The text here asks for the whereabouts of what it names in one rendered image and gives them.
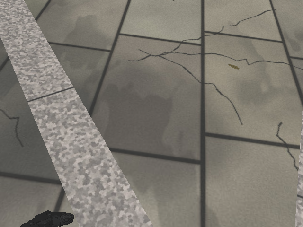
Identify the robot left hand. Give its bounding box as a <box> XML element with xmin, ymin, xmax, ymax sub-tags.
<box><xmin>20</xmin><ymin>210</ymin><xmax>75</xmax><ymax>227</ymax></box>

